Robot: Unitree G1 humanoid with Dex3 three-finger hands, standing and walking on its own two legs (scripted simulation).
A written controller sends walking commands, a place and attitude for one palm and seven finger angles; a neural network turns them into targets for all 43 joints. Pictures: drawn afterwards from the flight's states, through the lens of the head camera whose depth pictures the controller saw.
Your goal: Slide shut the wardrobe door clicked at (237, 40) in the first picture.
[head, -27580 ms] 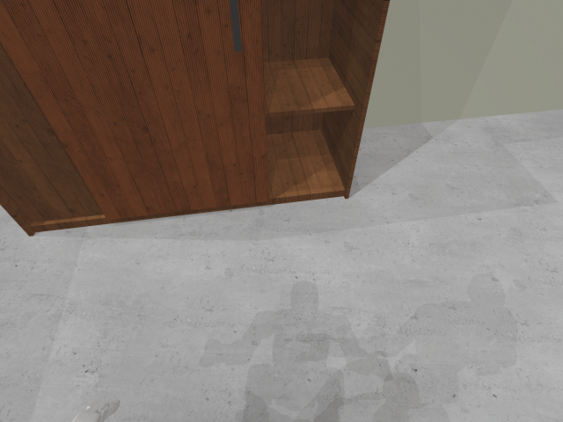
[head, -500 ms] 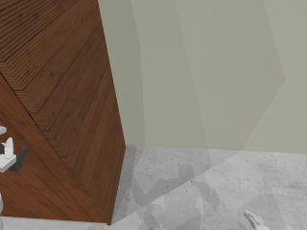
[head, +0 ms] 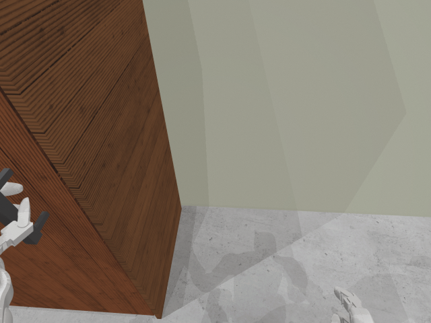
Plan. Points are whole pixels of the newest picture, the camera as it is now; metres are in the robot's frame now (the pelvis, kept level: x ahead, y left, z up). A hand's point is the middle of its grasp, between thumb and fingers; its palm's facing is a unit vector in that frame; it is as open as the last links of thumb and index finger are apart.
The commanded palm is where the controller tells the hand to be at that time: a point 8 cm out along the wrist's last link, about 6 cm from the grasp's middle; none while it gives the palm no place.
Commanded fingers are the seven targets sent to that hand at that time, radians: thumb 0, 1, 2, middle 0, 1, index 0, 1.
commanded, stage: stop walking and hold the door there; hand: left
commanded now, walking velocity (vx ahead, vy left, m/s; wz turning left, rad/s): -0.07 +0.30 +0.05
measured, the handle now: (19, 208) +0.26 +0.38 +0.10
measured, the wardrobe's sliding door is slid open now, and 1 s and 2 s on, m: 0.00 0.00 0.00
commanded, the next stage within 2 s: loosen the grip on the handle in 1.64 s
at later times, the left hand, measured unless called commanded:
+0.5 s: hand (22, 223) +0.23 +0.36 +0.09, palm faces +0.46 -0.84 -0.29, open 5.6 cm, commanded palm +0.19 +0.39 +0.09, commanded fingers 0.00 0.90 0.90 -0.45 -1.40 -0.45 -1.40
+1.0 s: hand (16, 228) +0.22 +0.36 +0.09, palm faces +0.19 -0.97 -0.16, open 5.5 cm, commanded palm +0.19 +0.40 +0.09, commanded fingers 0.00 0.90 0.90 -0.45 -1.40 -0.45 -1.40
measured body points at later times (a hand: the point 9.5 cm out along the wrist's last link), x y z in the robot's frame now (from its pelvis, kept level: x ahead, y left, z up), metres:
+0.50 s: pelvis -0.03 +0.08 -0.03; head +0.00 +0.08 +0.42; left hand +0.20 +0.40 +0.11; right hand +0.14 -0.16 -0.13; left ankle -0.01 +0.21 -0.74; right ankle +0.02 -0.11 -0.73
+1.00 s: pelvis -0.04 +0.20 -0.02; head +0.01 +0.20 +0.43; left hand +0.21 +0.41 +0.10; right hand +0.16 -0.04 -0.11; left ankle -0.02 +0.37 -0.74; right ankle -0.01 +0.02 -0.72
